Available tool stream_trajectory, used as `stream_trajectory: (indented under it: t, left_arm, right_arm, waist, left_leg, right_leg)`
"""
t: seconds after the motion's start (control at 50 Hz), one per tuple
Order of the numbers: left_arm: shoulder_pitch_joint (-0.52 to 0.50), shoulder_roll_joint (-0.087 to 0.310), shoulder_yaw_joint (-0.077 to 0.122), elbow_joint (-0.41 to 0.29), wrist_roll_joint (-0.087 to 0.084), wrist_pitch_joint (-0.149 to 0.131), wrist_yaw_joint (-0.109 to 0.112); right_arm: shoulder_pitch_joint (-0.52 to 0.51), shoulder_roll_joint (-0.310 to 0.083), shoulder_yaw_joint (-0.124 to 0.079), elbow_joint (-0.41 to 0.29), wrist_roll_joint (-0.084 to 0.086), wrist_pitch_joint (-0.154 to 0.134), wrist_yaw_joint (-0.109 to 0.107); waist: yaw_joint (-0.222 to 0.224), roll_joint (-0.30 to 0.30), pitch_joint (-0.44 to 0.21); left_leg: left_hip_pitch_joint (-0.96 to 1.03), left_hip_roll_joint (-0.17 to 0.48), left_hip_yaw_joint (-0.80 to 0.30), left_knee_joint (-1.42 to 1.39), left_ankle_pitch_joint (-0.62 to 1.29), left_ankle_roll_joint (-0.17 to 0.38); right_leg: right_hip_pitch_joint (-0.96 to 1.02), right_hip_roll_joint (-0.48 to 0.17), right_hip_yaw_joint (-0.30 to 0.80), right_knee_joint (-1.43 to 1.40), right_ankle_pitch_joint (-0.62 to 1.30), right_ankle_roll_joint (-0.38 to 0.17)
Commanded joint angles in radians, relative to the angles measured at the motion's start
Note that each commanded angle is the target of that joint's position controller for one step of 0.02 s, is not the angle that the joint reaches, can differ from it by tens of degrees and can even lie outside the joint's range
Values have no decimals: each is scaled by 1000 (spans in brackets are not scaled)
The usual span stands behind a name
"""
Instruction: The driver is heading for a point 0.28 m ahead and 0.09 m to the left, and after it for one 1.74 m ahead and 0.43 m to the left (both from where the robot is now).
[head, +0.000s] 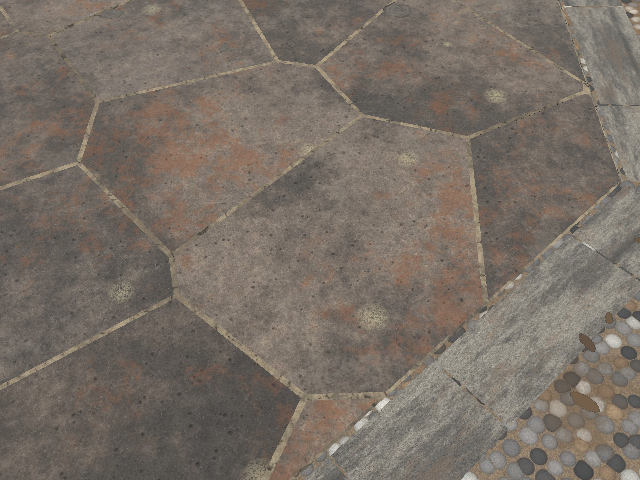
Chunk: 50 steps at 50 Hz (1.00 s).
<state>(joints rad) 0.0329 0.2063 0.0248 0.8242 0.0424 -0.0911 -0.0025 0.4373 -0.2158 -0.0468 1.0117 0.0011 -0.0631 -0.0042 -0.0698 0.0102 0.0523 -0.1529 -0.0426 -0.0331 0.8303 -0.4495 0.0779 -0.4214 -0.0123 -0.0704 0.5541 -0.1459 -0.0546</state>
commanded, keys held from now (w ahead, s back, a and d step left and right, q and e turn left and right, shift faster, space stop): w+q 0.52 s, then w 0.38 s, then w+e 0.10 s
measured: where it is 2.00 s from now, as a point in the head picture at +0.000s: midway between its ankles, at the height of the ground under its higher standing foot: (207, 253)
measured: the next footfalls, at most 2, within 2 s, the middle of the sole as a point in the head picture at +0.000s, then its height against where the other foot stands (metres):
left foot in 0.48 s outside the picture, level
right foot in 1.06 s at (263, 365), level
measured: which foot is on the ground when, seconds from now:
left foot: up 0.00-0.46, down 0.48-1.00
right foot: down 0.00-0.48, up 0.50-1.00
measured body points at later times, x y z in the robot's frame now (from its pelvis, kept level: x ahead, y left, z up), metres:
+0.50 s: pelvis +0.24 +0.04 -0.01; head +0.28 +0.06 +0.44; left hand +0.12 +0.27 -0.15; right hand +0.50 -0.12 -0.11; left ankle +0.32 +0.13 -0.73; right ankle +0.10 -0.10 -0.71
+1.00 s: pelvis +0.49 +0.13 +0.00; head +0.52 +0.15 +0.45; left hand +0.58 +0.41 -0.11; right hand +0.55 -0.13 -0.13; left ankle +0.32 +0.13 -0.73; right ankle +0.69 +0.10 -0.70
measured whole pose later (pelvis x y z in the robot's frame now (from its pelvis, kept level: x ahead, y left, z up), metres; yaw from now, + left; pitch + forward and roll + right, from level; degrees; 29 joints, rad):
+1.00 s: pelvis +0.49 +0.13 +0.00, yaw +23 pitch +1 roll +1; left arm 0.06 0.22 0.03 0.81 0.02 -0.03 -0.03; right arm 0.44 -0.23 -0.04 0.99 -0.02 -0.08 -0.01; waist -0.06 -0.03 0.04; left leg 0.17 -0.12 -0.01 0.15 -0.33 0.10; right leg -0.58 -0.04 -0.08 0.61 -0.06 -0.06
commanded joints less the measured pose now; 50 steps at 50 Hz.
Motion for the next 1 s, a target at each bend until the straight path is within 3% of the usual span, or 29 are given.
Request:
stream_trajectory:
  t: [0.02, 0.04, 0.06, 0.12, 0.26, 0.38, 0.44, 0.46, 0.48, 0.5, 0.52, 0.54, 0.56, 0.58, 0.62, 0.64, 0.72, 0.82, 0.9, 0.96, 1.0]
  left_arm:
    - [222, 133, 46, 10, -13, 11, 8]
    - [189, 104, 39, 10, -12, 5, 7]
    - [193, 89, 34, 22, -17, -2, 12]
    - [243, 90, 36, 50, -28, -27, 15]
    - [323, 103, 40, 88, -22, -33, 15]
    - [406, 147, 51, 121, -20, -13, 27]
    - [404, 188, 62, 127, -18, 9, 34]
    - [401, 203, 66, 126, -18, 21, 33]
    - [390, 211, 67, 118, -22, 31, 30]
    - [386, 184, 59, 87, -21, 32, 27]
    - [400, 72, 40, 8, -27, 23, 3]
    - [260, 158, 55, -18, -21, 10, -1]
    - [222, 137, 48, -31, -39, -2, -5]
    - [254, 126, 43, -8, -40, -9, -3]
    - [311, 114, 42, 22, -6, 20, -3]
    - [321, 109, 42, 28, 1, 38, -7]
    - [228, 96, 41, 2, -1, 64, -22]
    - [59, 98, 37, -49, -12, 63, -27]
    - [-54, 87, 25, -87, -15, 57, -30]
    - [-79, 89, 20, -101, -21, 48, -33]
    - [-6, 101, 25, -81, -24, 43, -27]
  right_arm:
    - [-13, -102, -28, -81, -9, 0, 3]
    - [-36, -74, -26, -86, -10, 5, 11]
    - [-52, -72, -30, -93, -25, 16, 19]
    - [-76, -49, -30, -111, -33, 47, 37]
    - [-317, -42, -17, -208, -33, 57, 64]
    - [-471, -50, -5, -278, -41, 53, 77]
    - [-405, -73, -18, -269, -45, 53, 67]
    - [-318, -90, -29, -246, -44, 49, 61]
    - [-174, -113, -45, -202, -49, 38, 50]
    - [-24, -202, -77, -163, -61, 32, 34]
    - [-66, -315, -100, -184, -47, 37, 23]
    - [-25, -296, -95, -189, -25, 50, 17]
    - [-81, -252, -82, -173, -21, 50, 8]
    - [-131, -190, -65, -173, -16, 42, 7]
    - [-199, -130, -44, -178, -7, 20, 4]
    - [-191, -119, -37, -172, -5, 7, 6]
    - [-99, -151, -39, -128, -1, -17, 9]
    - [-12, -142, -28, -97, -3, -19, 7]
    - [49, -136, -18, -67, -13, -20, -2]
    - [54, -145, -15, -48, -25, -21, -13]
    - [16, -158, -14, -45, -31, -25, -20]
  waist:
    - [108, -67, -117]
    - [85, -68, -63]
    - [69, -95, -36]
    - [46, -96, -34]
    - [70, -79, 27]
    - [110, -80, 56]
    - [70, -113, -1]
    - [35, -114, -53]
    - [-29, -83, -136]
    - [-88, 15, -241]
    - [-3, 245, -289]
    - [-61, 59, -283]
    - [-23, 31, -153]
    - [25, -20, -88]
    - [93, -15, -67]
    - [101, -5, -73]
    - [84, 15, -22]
    - [32, 39, 12]
    - [-2, 48, 41]
    - [5, 54, 57]
    - [53, 68, 25]
  left_leg:
    - [-483, 78, -31, 392, 62, 30]
    - [-451, 106, -26, 353, 114, 22]
    - [-431, 126, -23, 326, 136, 13]
    - [-438, 135, -3, 326, 204, -9]
    - [-543, 142, 48, 78, 424, -32]
    - [-478, 106, 151, -156, 368, 24]
    - [-337, 18, 207, -199, 214, 81]
    - [-244, -23, 214, -224, 177, 105]
    - [-54, -55, 201, -303, 210, 135]
    - [202, 87, -18, -359, 111, 188]
    - [468, 366, -560, -453, 119, 332]
    - [448, 385, -647, -553, 169, 319]
    - [338, 368, -470, -559, 278, 286]
    - [205, 323, -367, -572, 430, 244]
    - [66, 240, -223, -601, 575, 193]
    - [40, 223, -195, -613, 617, 189]
    - [44, 187, -129, -668, 664, 160]
    - [146, 179, -104, -679, 698, 109]
    - [227, 194, -90, -668, 759, 106]
    - [295, 227, -47, -654, 860, 104]
    - [303, 236, 0, -569, 1117, 84]
  right_leg:
    - [455, -364, 487, -327, -266, -128]
    - [361, -320, 372, -362, -173, -100]
    - [309, -288, 289, -379, -97, -83]
    - [289, -262, 155, -402, 73, -78]
    - [334, -234, -48, -419, 219, -83]
    - [475, -275, -144, -362, 380, -71]
    - [537, -279, -197, -165, 793, -55]
    - [539, -277, -205, -20, 869, -53]
    - [465, -265, -222, 197, 790, -34]
    - [245, -236, -221, 497, 463, 2]
    - [-218, -18, -147, 840, -419, 68]
    - [-323, -19, 61, 882, -365, 59]
    - [-354, -73, 70, 834, -238, 45]
    - [-282, -105, 71, 735, -174, 39]
    - [-146, -133, 80, 631, -149, 50]
    - [-112, -132, 76, 607, -147, 56]
    - [-191, -130, 49, 476, -31, 74]
    - [-286, -110, 36, 281, 122, 70]
    - [-285, -72, 7, 141, 159, 45]
    - [-242, -38, -16, 52, 106, -3]
    - [-106, 16, -38, 17, 27, -49]
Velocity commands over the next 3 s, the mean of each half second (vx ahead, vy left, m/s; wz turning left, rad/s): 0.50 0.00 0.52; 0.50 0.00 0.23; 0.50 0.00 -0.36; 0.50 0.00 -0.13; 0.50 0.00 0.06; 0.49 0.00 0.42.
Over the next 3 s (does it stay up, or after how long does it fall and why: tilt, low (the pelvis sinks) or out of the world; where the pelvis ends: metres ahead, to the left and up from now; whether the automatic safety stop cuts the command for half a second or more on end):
stays up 1.54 0.39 0.02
